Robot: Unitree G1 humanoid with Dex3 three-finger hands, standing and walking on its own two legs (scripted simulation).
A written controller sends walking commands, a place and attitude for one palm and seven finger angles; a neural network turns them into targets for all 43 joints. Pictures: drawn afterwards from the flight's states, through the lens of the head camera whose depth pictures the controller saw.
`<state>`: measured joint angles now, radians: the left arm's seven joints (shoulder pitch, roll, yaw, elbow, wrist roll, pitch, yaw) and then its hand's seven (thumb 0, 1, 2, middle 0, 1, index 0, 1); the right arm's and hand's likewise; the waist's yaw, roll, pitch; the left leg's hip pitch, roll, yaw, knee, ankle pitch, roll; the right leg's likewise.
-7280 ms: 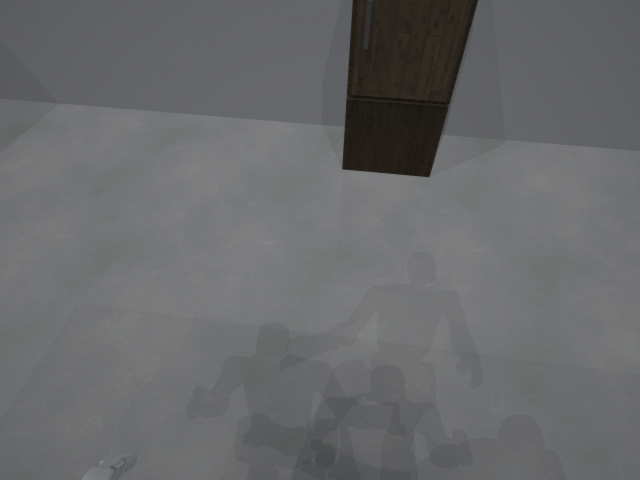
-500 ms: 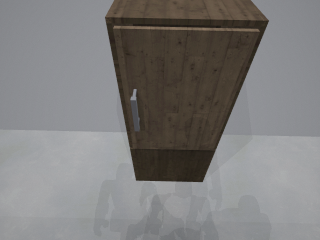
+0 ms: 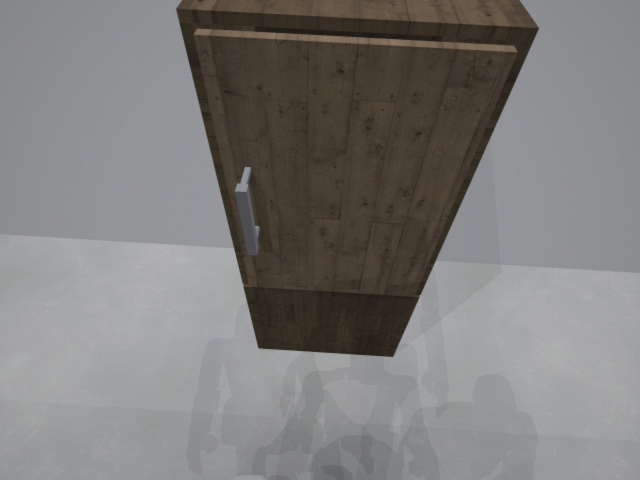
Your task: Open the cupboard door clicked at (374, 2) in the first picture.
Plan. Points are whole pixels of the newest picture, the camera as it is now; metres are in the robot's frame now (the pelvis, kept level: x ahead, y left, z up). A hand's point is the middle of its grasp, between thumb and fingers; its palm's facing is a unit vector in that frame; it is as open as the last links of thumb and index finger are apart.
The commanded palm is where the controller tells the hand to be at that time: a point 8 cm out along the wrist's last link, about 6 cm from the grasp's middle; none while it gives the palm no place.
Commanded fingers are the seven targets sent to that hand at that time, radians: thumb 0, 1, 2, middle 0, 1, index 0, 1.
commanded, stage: come to a stop and stand still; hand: left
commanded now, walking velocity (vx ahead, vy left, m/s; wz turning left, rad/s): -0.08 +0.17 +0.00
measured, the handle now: (250, 213) +0.54 +0.17 -0.04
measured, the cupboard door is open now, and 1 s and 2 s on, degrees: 0 0 0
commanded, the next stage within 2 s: look again from close up in 1.86 s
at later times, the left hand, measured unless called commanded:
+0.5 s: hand out of the picture +0.01 +0.18 -0.16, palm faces +0.00 -0.97 -0.25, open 7.4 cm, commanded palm none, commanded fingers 0.00 0.90 0.90 -0.20 -0.30 -0.20 -0.30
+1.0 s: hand out of the picture -0.07 +0.25 -0.17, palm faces +0.01 -0.98 -0.21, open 7.4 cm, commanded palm none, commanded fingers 0.00 0.90 0.90 -0.20 -0.30 -0.20 -0.30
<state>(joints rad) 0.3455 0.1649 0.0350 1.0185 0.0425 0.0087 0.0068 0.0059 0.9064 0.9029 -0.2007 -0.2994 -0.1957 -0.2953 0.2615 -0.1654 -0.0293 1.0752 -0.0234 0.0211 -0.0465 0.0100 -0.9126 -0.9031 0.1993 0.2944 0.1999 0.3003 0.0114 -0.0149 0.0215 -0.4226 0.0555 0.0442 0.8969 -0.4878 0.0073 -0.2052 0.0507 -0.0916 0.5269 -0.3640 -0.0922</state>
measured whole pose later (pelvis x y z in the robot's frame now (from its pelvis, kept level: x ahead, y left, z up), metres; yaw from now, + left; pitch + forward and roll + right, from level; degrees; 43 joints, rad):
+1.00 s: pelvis -0.09 +0.06 +0.00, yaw -1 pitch -3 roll -3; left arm 0.35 0.22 0.03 0.96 0.03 0.02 0.02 0.01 0.91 0.90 -0.20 -0.30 -0.20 -0.30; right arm 0.32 -0.20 -0.02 1.01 -0.02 0.04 -0.01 0.01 -0.91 -0.90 0.20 0.29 0.20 0.30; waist -0.01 0.00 0.03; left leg -0.34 -0.05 0.02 0.45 -0.09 0.10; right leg -0.24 0.04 -0.06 0.55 -0.39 -0.07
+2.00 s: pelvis -0.16 +0.08 +0.01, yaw +1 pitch +0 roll +0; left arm 0.39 0.13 -0.02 1.11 0.02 -0.01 0.02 0.01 0.91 0.90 -0.20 -0.30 -0.20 -0.30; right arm 0.30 -0.13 0.01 1.10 -0.01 -0.01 -0.02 0.01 -0.91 -0.90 0.20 0.29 0.20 0.30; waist 0.00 -0.02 0.00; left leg -0.27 -0.04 0.01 0.44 -0.16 0.05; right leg -0.21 0.01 0.01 0.45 -0.23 0.00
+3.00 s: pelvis -0.07 +0.04 +0.00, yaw +2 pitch +1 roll +0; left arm 0.45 0.13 0.02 1.11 0.03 -0.05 0.02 0.00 0.91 0.90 -0.20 -0.30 -0.19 -0.30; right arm 0.33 -0.12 -0.01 1.12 -0.02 -0.01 -0.03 0.01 -0.91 -0.90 0.20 0.29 0.20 0.30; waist 0.02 -0.02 0.00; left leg -0.37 0.02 0.05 0.86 -0.48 0.04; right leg -0.12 0.07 -0.03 0.48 -0.39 -0.08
